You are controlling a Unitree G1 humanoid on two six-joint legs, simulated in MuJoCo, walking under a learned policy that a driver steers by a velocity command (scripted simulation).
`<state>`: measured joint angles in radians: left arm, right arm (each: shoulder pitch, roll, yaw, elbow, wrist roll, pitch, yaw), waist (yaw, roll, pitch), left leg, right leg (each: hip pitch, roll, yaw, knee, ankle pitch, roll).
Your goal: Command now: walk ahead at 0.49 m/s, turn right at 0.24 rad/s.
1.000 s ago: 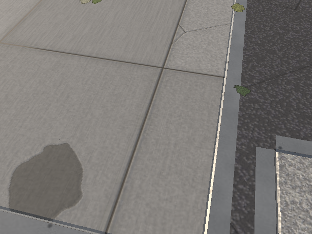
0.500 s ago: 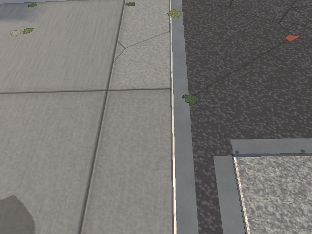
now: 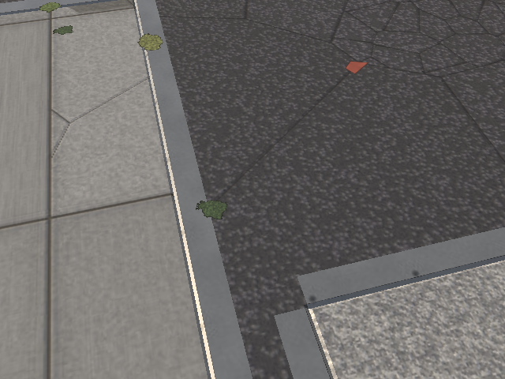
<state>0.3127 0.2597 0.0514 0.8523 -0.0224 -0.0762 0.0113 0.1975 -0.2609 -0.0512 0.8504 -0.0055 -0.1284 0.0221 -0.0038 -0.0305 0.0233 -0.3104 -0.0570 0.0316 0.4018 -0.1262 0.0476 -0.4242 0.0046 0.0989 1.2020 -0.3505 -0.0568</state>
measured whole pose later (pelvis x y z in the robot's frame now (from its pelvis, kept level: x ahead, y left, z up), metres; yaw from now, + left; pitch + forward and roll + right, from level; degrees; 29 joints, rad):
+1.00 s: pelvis +0.52 +0.00 -0.02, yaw +19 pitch +2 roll +0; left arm 0.30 0.27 0.06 0.87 -0.02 -0.09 0.01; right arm 0.11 -0.27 -0.07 0.70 0.02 -0.05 0.05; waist 0.02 0.01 0.06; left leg -0.47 -0.06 0.06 0.64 -0.20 0.12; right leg -0.22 -0.06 -0.05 1.15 -0.48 0.00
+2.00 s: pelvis +1.00 +0.24 -0.01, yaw +32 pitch +3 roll +0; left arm 0.40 0.29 0.04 0.88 -0.03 -0.06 0.00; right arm 0.05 -0.24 -0.04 0.64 0.00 -0.10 0.02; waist 0.07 -0.02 0.02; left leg -0.46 0.00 0.04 0.56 -0.15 0.05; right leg -0.22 0.00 0.06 0.93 -0.49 -0.02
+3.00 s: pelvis +1.50 +0.43 -0.02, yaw +28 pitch +2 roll -2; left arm 0.31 0.27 0.08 0.86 -0.01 -0.05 0.02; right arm 0.10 -0.24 -0.05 0.76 0.02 -0.04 0.06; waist 0.05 0.02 0.03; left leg -0.58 0.03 0.06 0.62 -0.09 0.09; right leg 0.12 0.00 -0.25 0.30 -0.43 0.01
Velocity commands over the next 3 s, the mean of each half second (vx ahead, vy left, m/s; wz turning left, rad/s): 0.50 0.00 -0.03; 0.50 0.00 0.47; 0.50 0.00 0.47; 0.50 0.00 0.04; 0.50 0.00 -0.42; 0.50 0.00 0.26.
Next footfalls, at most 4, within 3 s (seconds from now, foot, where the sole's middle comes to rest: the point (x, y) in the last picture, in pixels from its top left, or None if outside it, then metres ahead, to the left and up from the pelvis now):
0.36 right None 0.35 -0.17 -0.78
0.92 left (227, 324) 0.62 0.10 -0.78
1.42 right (250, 223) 0.96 0.03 -0.78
1.94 left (141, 200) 1.05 0.39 -0.78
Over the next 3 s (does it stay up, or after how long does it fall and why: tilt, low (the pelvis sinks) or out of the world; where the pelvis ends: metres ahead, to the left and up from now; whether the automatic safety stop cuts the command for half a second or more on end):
stays up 1.50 0.43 -0.02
